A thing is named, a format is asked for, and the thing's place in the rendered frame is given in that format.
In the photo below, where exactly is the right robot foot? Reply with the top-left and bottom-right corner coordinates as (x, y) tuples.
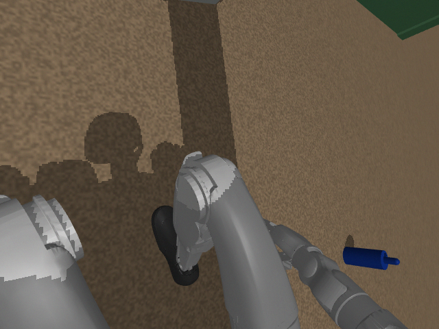
(152, 206), (199, 286)

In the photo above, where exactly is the right robot hand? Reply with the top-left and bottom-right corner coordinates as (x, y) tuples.
(263, 219), (312, 270)

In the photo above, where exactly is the right robot arm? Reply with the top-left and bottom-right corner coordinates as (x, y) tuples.
(292, 245), (408, 329)

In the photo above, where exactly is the sofa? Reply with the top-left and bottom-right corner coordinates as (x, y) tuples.
(357, 0), (439, 40)

